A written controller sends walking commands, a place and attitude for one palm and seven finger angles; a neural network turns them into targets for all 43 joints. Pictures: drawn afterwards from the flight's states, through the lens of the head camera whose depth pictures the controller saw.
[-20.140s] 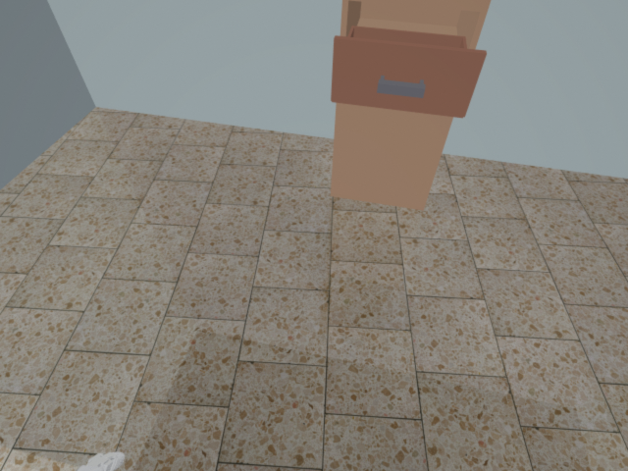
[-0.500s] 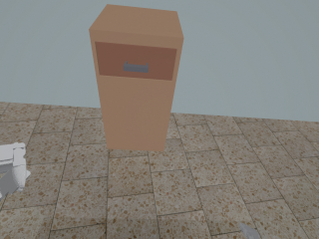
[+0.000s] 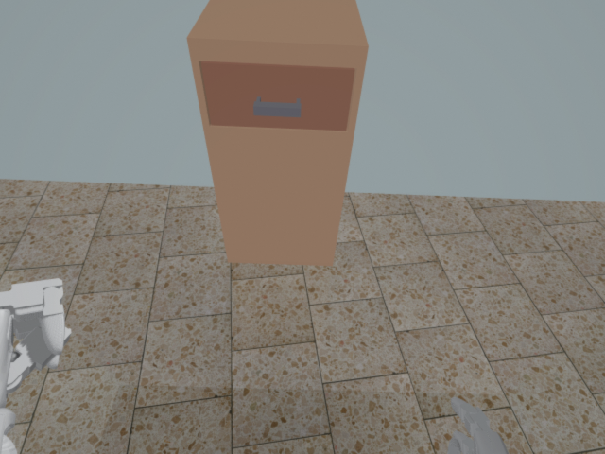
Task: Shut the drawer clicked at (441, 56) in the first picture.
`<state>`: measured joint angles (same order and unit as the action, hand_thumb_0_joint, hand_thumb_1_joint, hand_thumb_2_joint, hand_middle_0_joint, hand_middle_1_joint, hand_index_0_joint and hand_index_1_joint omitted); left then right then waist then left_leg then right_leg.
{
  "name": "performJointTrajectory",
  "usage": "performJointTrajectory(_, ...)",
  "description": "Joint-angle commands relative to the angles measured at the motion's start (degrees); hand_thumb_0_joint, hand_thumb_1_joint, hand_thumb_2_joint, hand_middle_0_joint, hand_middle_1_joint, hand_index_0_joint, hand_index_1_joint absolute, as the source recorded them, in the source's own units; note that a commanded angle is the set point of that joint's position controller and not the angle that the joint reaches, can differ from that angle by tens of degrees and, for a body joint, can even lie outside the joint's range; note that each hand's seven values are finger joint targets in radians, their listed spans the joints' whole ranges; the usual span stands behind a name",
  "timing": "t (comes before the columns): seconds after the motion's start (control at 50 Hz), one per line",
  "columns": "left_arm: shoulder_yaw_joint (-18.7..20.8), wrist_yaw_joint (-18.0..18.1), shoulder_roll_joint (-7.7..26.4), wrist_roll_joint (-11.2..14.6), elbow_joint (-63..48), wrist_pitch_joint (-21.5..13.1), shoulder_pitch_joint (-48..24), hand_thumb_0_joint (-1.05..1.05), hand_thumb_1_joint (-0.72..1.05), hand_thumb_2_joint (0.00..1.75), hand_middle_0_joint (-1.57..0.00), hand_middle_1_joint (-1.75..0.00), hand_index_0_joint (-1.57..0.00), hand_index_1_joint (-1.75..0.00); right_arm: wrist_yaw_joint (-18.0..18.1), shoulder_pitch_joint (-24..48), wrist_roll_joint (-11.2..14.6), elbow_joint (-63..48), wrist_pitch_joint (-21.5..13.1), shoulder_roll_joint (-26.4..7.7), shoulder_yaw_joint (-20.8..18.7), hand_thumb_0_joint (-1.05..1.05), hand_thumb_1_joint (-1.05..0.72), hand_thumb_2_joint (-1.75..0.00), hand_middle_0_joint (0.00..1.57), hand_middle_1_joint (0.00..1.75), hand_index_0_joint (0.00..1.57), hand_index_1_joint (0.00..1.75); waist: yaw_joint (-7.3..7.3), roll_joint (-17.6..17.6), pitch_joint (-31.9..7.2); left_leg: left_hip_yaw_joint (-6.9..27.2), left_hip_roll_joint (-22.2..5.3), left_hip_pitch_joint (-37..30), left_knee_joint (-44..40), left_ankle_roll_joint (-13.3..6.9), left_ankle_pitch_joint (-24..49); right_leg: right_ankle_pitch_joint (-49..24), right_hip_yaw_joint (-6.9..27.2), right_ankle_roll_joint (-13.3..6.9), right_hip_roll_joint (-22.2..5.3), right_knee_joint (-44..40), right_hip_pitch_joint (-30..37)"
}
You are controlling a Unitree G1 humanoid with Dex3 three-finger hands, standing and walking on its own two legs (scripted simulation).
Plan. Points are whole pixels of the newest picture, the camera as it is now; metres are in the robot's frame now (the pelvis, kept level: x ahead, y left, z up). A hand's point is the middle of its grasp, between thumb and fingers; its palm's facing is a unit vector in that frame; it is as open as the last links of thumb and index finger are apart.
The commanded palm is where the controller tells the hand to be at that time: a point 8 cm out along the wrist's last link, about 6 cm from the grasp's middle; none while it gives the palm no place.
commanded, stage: let the arm hang, fingers relaxed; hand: left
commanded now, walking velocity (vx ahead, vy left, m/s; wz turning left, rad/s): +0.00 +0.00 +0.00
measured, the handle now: (278, 105) +0.94 +0.12 -0.02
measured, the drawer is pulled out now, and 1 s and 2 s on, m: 0.00 0.00 0.00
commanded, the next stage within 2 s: look to check the result in 1.08 s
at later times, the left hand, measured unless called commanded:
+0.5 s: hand out of the picture -0.08 +0.21 -0.17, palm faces +0.03 -0.97 -0.26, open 4.6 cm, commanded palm none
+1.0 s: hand out of the picture +0.05 +0.16 -0.17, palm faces +0.01 -0.98 -0.21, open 7.3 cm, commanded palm none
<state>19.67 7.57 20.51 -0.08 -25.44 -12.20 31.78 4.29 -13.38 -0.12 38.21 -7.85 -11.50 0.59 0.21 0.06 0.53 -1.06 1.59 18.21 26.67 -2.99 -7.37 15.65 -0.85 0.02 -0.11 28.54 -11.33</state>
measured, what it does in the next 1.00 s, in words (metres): stands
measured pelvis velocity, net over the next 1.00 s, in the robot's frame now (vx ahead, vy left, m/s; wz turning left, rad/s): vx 0.01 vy -0.02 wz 0.01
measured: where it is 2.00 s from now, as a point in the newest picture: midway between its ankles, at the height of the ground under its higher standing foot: outside the picture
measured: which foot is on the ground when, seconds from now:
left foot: down 0.00-1.00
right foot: down 0.00-1.00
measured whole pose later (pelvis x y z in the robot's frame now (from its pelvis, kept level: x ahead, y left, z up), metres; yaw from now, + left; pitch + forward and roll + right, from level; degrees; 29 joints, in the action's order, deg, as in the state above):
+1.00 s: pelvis +0.01 -0.02 +0.00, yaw +0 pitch -2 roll +0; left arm 0.4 1.2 10.2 -0.8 64.2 -0.8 11.2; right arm 1.4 -12.7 -0.8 65.3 0.5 -10.5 -1.0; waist -0.8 1.0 2.5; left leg 0.2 0.9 14.7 23.9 -1.2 -7.2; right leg 15.4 -1.6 -0.9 0.7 24.1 -6.7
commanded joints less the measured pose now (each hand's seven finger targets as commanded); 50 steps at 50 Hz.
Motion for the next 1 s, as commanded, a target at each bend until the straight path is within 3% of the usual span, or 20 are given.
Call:
performJointTrajectory(0.0,-12.75,-7.69,0.35,-1.62,36.11,11.16,-6.82,0.0,0.9,0.9,-1.32,-1.51,-1.32,-1.51,-4.41,3.54,0.74,2.95,2.13,-11.69,-4.45,0.0,-0.9,-0.9,0.2,0.3,0.2,0.3,-1.03,-3.09,-5.98,8.36,-8.11,-2.32,3.35,0.32,1.8,-1.16,4.37,-2.15,-6.18,-2.11,-6.84)
performJointTrajectory(0.02,-12.97,-7.72,1.09,-1.94,38.13,11.54,-9.33,0.0,0.9,0.9,-1.28,-1.47,-1.28,-1.47,-4.42,2.86,0.21,2.64,3.29,-12.13,-4.11,0.0,-0.9,-0.9,0.2,0.3,0.2,0.3,-1.4,-5.24,-5.07,9.68,-7.48,-1.94,3.18,-0.14,-2.29,3.78,3.75,-2.95,-5.99,-2.26,-8.64)
performJointTrajectory(0.04,-13.36,-7.61,1.56,-2.36,41.12,11.65,-11.02,0.0,0.9,0.9,-1.24,-1.43,-1.24,-1.43,-4.33,2.58,-0.52,2.83,3.98,-12.49,-4.04,0.0,-0.9,-0.9,0.2,0.3,0.2,0.3,-1.24,-9.91,-5.72,10.23,-7.43,-1.47,3.02,-0.48,0.12,2.28,3.68,-3.35,-4.99,-1.34,-6.69)
performJointTrajectory(0.06,-13.72,-7.61,1.96,-2.25,44.33,11.66,-12.27,0.0,0.9,0.9,-1.2,-1.38,-1.2,-1.38,-4.26,3.75,-0.77,3.49,4.44,-13.21,-3.98,0.0,-0.9,-0.9,0.2,0.3,0.2,0.3,-0.79,-11.59,-5.45,10.19,-7.13,-0.68,3.3,-0.76,0.41,1.95,4.12,-3.64,-5.35,-2.02,-6.05)
performJointTrajectory(0.1,-14.57,-7.52,3.33,-1.93,51.92,12.06,-15.62,0.0,0.9,0.9,-1.12,-1.3,-1.12,-1.3,-4.35,5.04,-1.17,5.34,5.51,-13.69,-3.92,0.0,-0.9,-0.9,0.2,0.3,0.2,0.3,-1.03,-7.39,-3.13,10.26,-6.35,-1.22,1.88,-0.64,-0.62,3.76,4.74,-4.39,-5.88,-2.64,-7.31)
performJointTrajectory(0.16,-16.1,-7.19,3.18,-1.47,63.28,12.82,-16.32,0.0,0.9,0.9,-1.0,-1.17,-1.0,-1.17,-4.28,5.56,-1.66,8.42,7.0,-12.35,-2.89,0.0,-0.9,-0.9,0.2,0.3,0.2,0.3,-0.1,4.71,0.33,13.07,-7.25,2.14,-6.56,-0.57,-8.57,7.01,4.15,-3.15,-3.65,-2.63,-4.29)
performJointTrajectory(0.18,-16.44,-7.19,3.43,-1.35,66.75,12.78,-15.77,0.0,0.9,0.9,-0.96,-1.12,-0.96,-1.12,-4.14,5.55,-1.63,9.61,7.2,-12.43,-2.78,0.0,-0.9,-0.9,0.2,0.3,0.2,0.3,0.23,6.61,0.3,13.61,-7.38,2.48,-8.47,-0.53,-11.48,6.73,4.06,-3.04,-3.34,-3.03,-2.73)
performJointTrajectory(0.22,-16.9,-7.23,3.16,-1.18,72.59,12.45,-14.54,0.0,0.9,0.9,-0.88,-1.04,-0.88,-1.04,-3.93,4.87,-1.41,11.78,7.53,-11.82,-2.85,0.0,-0.9,-0.9,0.2,0.3,0.2,0.3,0.44,8.18,-0.35,12.31,-6.52,1.43,-9.49,0.02,-14.96,6.53,4.49,-3.32,-3.64,-5.0,-1.54)
performJointTrajectory(0.24,-17.04,-7.23,3.54,-1.18,74.6,12.33,-14.38,0.0,0.9,0.9,-0.84,-0.99,-0.84,-0.99,-3.78,4.07,-1.25,12.55,7.7,-12.01,-2.99,0.0,-0.9,-0.9,0.2,0.3,0.2,0.3,0.29,6.04,-0.19,12.1,-6.46,0.34,-9.49,0.19,-15.25,6.87,4.51,-3.51,-3.56,-5.99,-1.95)
performJointTrajectory(0.3,-16.48,-7.07,0.53,-1.29,80.01,12.05,-12.57,0.0,0.9,0.9,-0.72,-0.86,-0.72,-0.86,-3.18,1.69,-1.41,15.64,7.86,-10.13,-3.36,0.0,-0.9,-0.9,0.2,0.3,0.2,0.3,-0.02,9.85,-1.95,11.39,-6.51,-3.2,-10.01,0.17,-16.52,6.63,4.3,-3.95,-3.85,-7.74,-2.11)
performJointTrajectory(0.32,-16.85,-7.08,0.75,-1.13,81.44,12.08,-12.21,0.0,0.9,0.9,-0.68,-0.82,-0.68,-0.82,-3.11,1.18,-1.25,16.57,8.03,-9.93,-3.37,0.0,-0.9,-0.9,0.2,0.3,0.2,0.3,-0.05,9.73,-1.0,11.13,-6.48,-3.02,-10.15,0.26,-17.08,6.9,4.14,-3.95,-3.95,-8.39,-2.42)
performJointTrajectory(0.38,-17.6,-7.03,0.64,-0.88,84.66,11.83,-12.3,0.0,0.9,0.9,-0.56,-0.69,-0.56,-0.69,-2.87,-1.1,-0.93,18.98,8.22,-10.14,-3.57,0.0,-0.9,-0.9,0.2,0.3,0.2,0.3,-0.62,4.17,0.31,10.88,-6.79,-4.89,-9.31,0.24,-14.32,7.28,4.32,-4.12,-4.4,-10.14,-3.88)
performJointTrajectory(0.58,-18.32,-6.44,0.42,-0.62,89.8,11.97,-11.68,0.0,0.9,0.9,-0.2,-0.3,-0.2,-0.3,-2.77,-3.25,-0.83,23.66,8.58,-8.73,-3.38,0.0,-0.9,-0.9,0.2,0.3,0.2,0.3,-0.86,-1.38,4.28,8.58,-6.3,-6.74,-7.79,0.37,-10.49,10.75,5.06,-4.22,-5.28,-12.6,-7.27)
performJointTrajectory(0.76,-18.01,-6.09,-0.5,-0.64,89.57,11.82,-13.74,0.0,0.9,0.9,-0.2,-0.3,-0.2,-0.3,-2.86,-2.77,-1.0,24.94,8.18,-6.82,-3.05,0.0,-0.9,-0.9,0.2,0.3,0.2,0.3,-0.7,-0.15,5.51,7.87,-6.18,-5.75,-7.71,0.59,-6.78,7.4,4.53,-3.87,-5.43,-11.63,-5.91)
performJointTrajectory(0.88,-17.89,-5.93,-1.36,-0.55,89.08,11.32,-15.16,0.0,0.9,0.9,-0.2,-0.3,-0.2,-0.3,-2.68,-1.91,-0.96,25.19,7.44,-6.03,-2.72,0.0,-0.9,-0.9,0.2,0.3,0.2,0.3,-0.39,0.41,2.6,7.36,-6.64,-6.95,-6.75,0.68,1.62,-1.12,4.21,-3.28,-5.58,-10.61,-1.47)
performJointTrajectory(0.98,-17.83,-5.82,-1.99,-0.43,88.81,11.27,-16.44,0.0,0.9,0.9,-0.2,-0.3,-0.2,-0.3,-2.53,-1.45,-0.98,25.43,7.35,-5.59,-2.5,0.0,-0.9,-0.9,0.2,0.3,0.2,0.3,-0.44,1.08,2.47,6.71,-6.68,-7.47,-6.19,1.04,4.08,-3.79,4.13,-3.1,-5.83,-11.0,-0.15)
